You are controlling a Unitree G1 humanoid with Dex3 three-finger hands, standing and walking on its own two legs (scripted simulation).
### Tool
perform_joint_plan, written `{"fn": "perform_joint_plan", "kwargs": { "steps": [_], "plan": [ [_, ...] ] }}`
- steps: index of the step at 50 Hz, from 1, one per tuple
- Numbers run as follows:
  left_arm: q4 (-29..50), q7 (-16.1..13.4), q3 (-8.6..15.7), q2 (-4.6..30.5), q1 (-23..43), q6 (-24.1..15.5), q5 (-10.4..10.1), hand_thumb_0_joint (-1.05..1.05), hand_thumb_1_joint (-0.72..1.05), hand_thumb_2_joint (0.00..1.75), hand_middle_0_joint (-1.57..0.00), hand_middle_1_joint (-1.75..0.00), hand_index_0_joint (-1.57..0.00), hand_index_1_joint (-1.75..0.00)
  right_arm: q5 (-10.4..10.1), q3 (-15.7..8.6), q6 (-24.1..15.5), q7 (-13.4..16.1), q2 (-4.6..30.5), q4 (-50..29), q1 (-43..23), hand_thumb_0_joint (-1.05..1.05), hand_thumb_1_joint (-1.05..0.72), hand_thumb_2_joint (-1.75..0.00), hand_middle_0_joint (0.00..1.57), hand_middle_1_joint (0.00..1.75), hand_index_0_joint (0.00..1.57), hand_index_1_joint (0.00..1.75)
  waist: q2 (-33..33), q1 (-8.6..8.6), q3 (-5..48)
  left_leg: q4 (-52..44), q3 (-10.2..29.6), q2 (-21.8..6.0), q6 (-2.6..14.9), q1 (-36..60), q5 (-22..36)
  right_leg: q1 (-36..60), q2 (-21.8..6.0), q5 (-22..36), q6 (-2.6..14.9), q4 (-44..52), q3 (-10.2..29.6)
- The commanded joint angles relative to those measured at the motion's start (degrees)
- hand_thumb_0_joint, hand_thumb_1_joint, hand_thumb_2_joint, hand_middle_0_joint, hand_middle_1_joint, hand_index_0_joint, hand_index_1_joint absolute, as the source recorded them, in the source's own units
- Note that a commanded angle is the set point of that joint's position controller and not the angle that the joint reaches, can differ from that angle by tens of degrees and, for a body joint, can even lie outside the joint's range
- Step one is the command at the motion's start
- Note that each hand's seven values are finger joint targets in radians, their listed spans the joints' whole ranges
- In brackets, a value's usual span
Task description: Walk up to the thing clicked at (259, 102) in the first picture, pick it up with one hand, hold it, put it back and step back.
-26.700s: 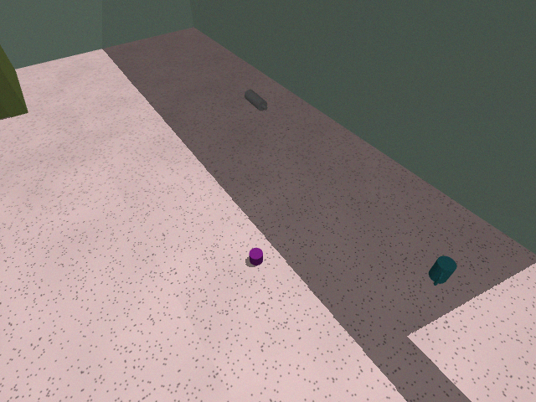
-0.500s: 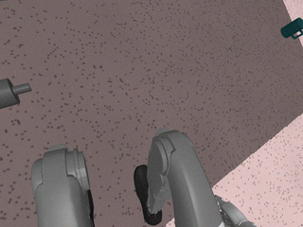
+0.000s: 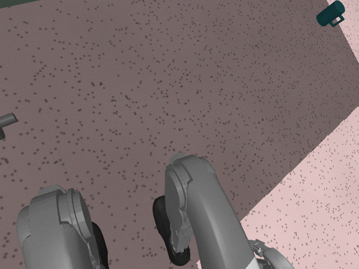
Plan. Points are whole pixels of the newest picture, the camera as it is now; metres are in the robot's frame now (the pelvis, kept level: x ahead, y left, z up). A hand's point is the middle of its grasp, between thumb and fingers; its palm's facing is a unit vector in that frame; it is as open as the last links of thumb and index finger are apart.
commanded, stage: approach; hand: left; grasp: from above
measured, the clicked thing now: out of the picture +0.46 +0.39 -0.28
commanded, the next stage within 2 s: rest palm in 0.10 s
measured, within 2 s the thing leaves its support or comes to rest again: neither
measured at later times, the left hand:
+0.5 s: hand out of the picture +0.43 +0.41 -0.21, palm faces -0.35 -0.21 -0.91, open 14.3 cm
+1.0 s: hand out of the picture +0.44 +0.41 -0.23, palm faces -0.41 -0.22 -0.89, open 14.2 cm
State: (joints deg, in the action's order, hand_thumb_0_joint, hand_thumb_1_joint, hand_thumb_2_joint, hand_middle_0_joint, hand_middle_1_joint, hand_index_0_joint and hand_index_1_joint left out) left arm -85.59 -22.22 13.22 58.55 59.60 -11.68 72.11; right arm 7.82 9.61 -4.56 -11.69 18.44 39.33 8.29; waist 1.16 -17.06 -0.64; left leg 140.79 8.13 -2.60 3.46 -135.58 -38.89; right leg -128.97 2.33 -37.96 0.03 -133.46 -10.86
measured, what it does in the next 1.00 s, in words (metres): stands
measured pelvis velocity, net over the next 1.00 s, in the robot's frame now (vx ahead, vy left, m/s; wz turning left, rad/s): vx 0.00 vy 0.00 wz -0.05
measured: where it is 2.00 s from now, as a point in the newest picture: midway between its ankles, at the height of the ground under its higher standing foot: (138, 257)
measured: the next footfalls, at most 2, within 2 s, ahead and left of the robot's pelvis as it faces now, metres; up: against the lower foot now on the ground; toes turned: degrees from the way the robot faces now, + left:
none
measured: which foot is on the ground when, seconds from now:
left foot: down 0.00-1.00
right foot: down 0.00-1.00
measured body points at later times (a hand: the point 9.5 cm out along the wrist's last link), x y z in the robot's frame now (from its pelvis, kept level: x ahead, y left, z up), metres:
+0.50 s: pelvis +0.00 +0.01 -0.01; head +0.25 +0.16 +0.33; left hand +0.44 +0.42 -0.16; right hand +0.10 -0.27 -0.07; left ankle +0.07 +0.11 -0.29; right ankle +0.11 -0.11 -0.29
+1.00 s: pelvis +0.00 +0.00 -0.01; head +0.28 +0.13 +0.31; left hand +0.46 +0.41 -0.18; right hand +0.05 -0.25 -0.08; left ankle +0.07 +0.11 -0.29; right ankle +0.11 -0.11 -0.29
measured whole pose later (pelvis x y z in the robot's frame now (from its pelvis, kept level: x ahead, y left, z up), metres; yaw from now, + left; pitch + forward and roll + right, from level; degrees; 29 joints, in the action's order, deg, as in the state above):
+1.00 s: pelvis +0.00 +0.00 -0.01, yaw -3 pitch +27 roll -15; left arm -93.2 -25.1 16.8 69.7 56.4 -17.7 70.9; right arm 12.4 18.4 -8.1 -11.4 19.4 37.1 5.6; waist 8.5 -19.0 -10.9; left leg 145.8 12.3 -2.9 3.1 -134.6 -40.5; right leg -127.0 3.5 -37.9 -0.3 -135.6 -14.3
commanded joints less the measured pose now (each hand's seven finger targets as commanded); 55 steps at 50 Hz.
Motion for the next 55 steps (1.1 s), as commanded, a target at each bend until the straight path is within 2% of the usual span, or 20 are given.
{"fn": "perform_joint_plan", "kwargs": {
  "steps": [1,2,5,7,8,9,11,13,15,19,22,24,29,32,34,36,40,45,50,55],
  "plan": [
    [1.2,3.0,-0.9,18.5,7.1,4.0,-4.3,0.00,-0.57,1.01,-0.07,-1.04,-0.07,-1.04,-0.8,-4.4,0.5,0.9,15.9,-1.9,9.3,0.00,-0.89,-0.89,0.20,0.30,0.20,0.30,-15.2,2.51,33.7,-14.7,-2.5,1.5,0.14,24.1,8.2,19.7,2.1,10.6,1.43,13.3,1.0],
    [0.1,4.4,-2.0,17.0,6.0,4.2,-4.8,0.00,-0.57,1.00,-0.07,-1.04,-0.07,-1.04,-1.0,-4.1,0.5,1.0,15.9,-1.8,9.8,0.00,-0.89,-0.89,0.20,0.30,0.20,0.30,-12.6,1.91,32.1,-14.3,-2.6,1.5,0.44,22.7,8.0,20.7,2.2,10.5,1.21,13.7,1.2],
    [2.2,8.1,-2.0,18.2,7.5,2.5,-6.3,0.00,-0.54,0.98,-0.09,-1.07,-0.10,-1.06,-1.0,-3.4,0.2,1.7,16.7,-3.8,8.6,0.00,-0.90,-0.89,0.20,0.30,0.20,0.30,-10.2,0.57,31.0,-13.5,-2.1,1.4,0.63,21.5,7.2,22.2,2.0,9.6,0.87,13.5,1.2],
    [3.8,9.2,-3.1,17.5,9.7,-0.6,-7.0,0.00,-0.51,0.96,-0.13,-1.05,-0.13,-1.04,-0.4,-2.8,0.6,2.1,15.9,-1.4,10.2,0.00,-0.90,-0.89,0.20,0.30,0.20,0.30,-10.6,-0.44,31.0,-13.0,-1.6,1.1,0.19,21.9,7.1,23.5,2.2,9.4,0.76,13.5,0.8],
    [4.7,9.2,-1.8,18.8,9.9,-2.5,-7.1,0.00,-0.50,0.95,-0.13,-1.04,-0.14,-1.03,-0.2,-2.7,0.5,2.3,16.5,-2.2,10.0,0.00,-0.90,-0.89,0.20,0.30,0.20,0.30,-10.5,-0.93,30.8,-13.0,-1.1,1.1,0.02,23.2,7.1,23.2,2.1,9.4,0.73,13.6,0.2],
    [5.6,9.3,-2.0,19.7,10.0,-4.3,-6.9,0.00,-0.49,0.95,-0.13,-1.04,-0.14,-1.03,0.1,-2.2,0.5,2.6,16.4,-1.1,10.4,0.00,-0.90,-0.89,0.20,0.30,0.20,0.30,-12.2,-0.35,30.1,-12.7,-1.1,1.0,-0.34,24.7,7.3,22.2,2.1,9.1,0.90,13.2,0.2],
    [7.0,7.9,0.4,22.4,10.6,-9.0,-6.5,0.00,-0.54,0.95,-0.09,-1.04,-0.10,-1.03,1.2,-1.7,0.8,3.0,16.5,-0.8,9.7,0.00,-0.90,-0.90,0.20,0.30,0.20,0.30,-14.9,0.21,31.5,-11.8,-0.6,0.6,-1.09,27.7,7.6,22.4,2.3,9.1,1.24,12.8,-0.2],
    [11.2,5.6,3.1,26.8,12.9,-12.6,-4.1,0.00,-0.57,0.99,-0.07,-1.03,-0.07,-1.03,2.2,-1.1,1.1,3.3,16.8,-0.8,9.0,0.00,-0.89,-0.90,0.20,0.30,0.20,0.30,-20.8,1.07,34.8,-11.5,-0.5,0.2,-1.76,33.9,10.4,22.3,2.3,10.7,1.32,11.9,-0.7],
    [12.4,2.3,4.2,28.3,13.1,-14.2,-1.8,0.00,-0.60,1.03,-0.07,-1.00,-0.05,-1.02,3.0,-0.8,1.9,3.3,16.6,-0.9,7.4,0.00,-0.89,-0.90,0.20,0.30,0.20,0.30,-26.3,2.39,37.8,-12.2,0.0,-0.3,-2.54,39.2,12.4,20.3,2.3,11.3,1.72,10.3,-1.1],
    [6.9,-4.9,4.1,26.3,11.6,-14.0,2.1,0.00,-0.61,1.06,-0.07,-0.95,-0.03,-0.98,4.4,-0.8,1.9,2.8,17.8,0.0,5.5,0.00,-0.88,-0.90,0.20,0.30,0.20,0.30,-30.0,0.60,34.3,-12.9,1.9,-0.9,-3.36,41.9,15.8,14.3,2.4,12.6,2.04,7.9,-3.5],
    [2.6,-8.2,3.0,25.2,12.5,-11.7,4.0,0.00,-0.61,1.07,-0.07,-0.94,-0.03,-0.97,4.8,-1.1,1.0,2.5,18.4,0.3,5.6,0.00,-0.88,-0.89,0.20,0.30,0.20,0.30,-29.6,-0.41,30.6,-13.7,3.4,-1.1,-3.66,40.8,15.1,9.8,2.0,12.1,1.88,6.6,-4.5],
    [-2.1,-9.3,0.4,23.0,12.4,-9.4,4.9,0.00,-0.61,1.08,-0.07,-0.94,-0.03,-0.97,4.8,-1.2,0.1,2.0,18.6,0.1,5.2,0.00,-0.89,-0.90,0.20,0.30,0.20,0.30,-30.1,-1.50,27.6,-13.7,3.8,-1.2,-3.81,39.7,13.9,7.2,1.9,11.7,1.92,6.0,-4.8],
    [-4.9,-10.5,-1.6,21.8,14.7,-4.8,4.1,0.00,-0.56,1.01,-0.07,-1.00,-0.06,-1.00,4.6,-1.3,-2.4,1.0,19.5,-0.9,6.0,0.00,-0.89,-0.89,0.20,0.30,0.20,0.30,-27.2,-2.73,26.8,-13.4,3.9,-1.0,-3.25,36.6,11.0,7.7,2.1,11.1,1.50,6.5,-5.0],
    [-5.3,-9.8,-0.6,24.0,14.8,-3.1,2.6,0.00,-0.56,0.99,-0.06,-1.01,-0.06,-1.02,4.3,-0.8,-3.7,0.7,20.0,-2.1,5.9,0.00,-0.89,-0.90,0.20,0.30,0.20,0.30,-26.0,-2.67,26.5,-13.0,3.6,-0.8,-2.97,34.0,9.8,10.6,2.0,11.1,1.15,6.8,-4.7],
    [-5.5,-8.9,1.6,26.5,13.3,-2.4,2.1,0.00,-0.54,0.98,-0.07,-1.02,-0.06,-1.02,4.2,0.1,-4.0,0.7,19.2,-2.2,6.9,0.00,-0.89,-0.90,0.20,0.30,0.20,0.30,-24.9,-2.52,27.1,-12.4,3.2,-0.7,-2.75,33.1,10.2,12.5,2.0,11.2,1.12,7.0,-4.3],
    [-4.4,-7.2,1.2,26.0,12.2,-2.1,0.8,0.00,-0.56,0.99,-0.06,-1.02,-0.06,-1.03,4.1,0.4,-4.3,0.7,19.0,-2.6,6.7,0.00,-0.89,-0.90,0.20,0.30,0.20,0.30,-23.7,-2.67,28.0,-10.9,1.9,-0.6,-2.24,32.2,10.9,15.6,2.3,12.3,1.06,8.2,-3.4],
    [-1.8,-5.4,2.6,29.4,10.7,-3.1,-1.4,0.00,-0.56,0.99,-0.06,-1.02,-0.06,-1.03,3.9,1.4,-4.4,1.1,19.2,-2.8,6.6,0.00,-0.89,-0.90,0.20,0.30,0.20,0.30,-23.1,-1.80,29.9,-10.1,1.2,-0.6,-2.01,31.2,12.2,19.9,2.6,13.4,1.07,9.1,-3.0],
    [-0.8,-4.6,4.7,32.2,6.4,-5.3,-2.4,0.00,-0.57,1.00,-0.06,-1.00,-0.05,-1.01,4.3,2.8,-3.8,1.3,19.1,-2.5,6.9,0.00,-0.89,-0.90,0.20,0.30,0.20,0.30,-25.0,-0.82,31.7,-9.4,1.9,-1.1,-2.35,34.0,17.2,21.8,2.8,15.8,1.12,8.2,-3.6],
    [-0.2,-5.5,5.7,33.3,5.9,-6.9,-2.5,0.00,-0.58,1.01,-0.06,-0.97,-0.04,-0.99,4.7,3.3,-3.3,1.5,19.5,-2.6,6.8,0.00,-0.89,-0.90,0.20,0.30,0.20,0.30,-24.0,-1.25,30.0,-8.8,2.1,-1.5,-1.94,31.6,15.5,22.3,3.3,15.0,1.07,8.9,-4.0],
    [-2.8,-6.1,4.2,30.9,3.9,-7.4,-2.3,0.00,-0.56,1.00,-0.06,-0.99,-0.05,-1.00,5.1,2.9,-3.5,1.5,20.5,-2.6,5.7,0.00,-0.88,-0.90,0.20,0.30,0.20,0.30,-23.6,-1.31,25.9,-10.5,3.4,-1.9,-2.50,31.2,12.2,18.9,3.5,11.9,1.35,8.7,-5.0]
  ]
}}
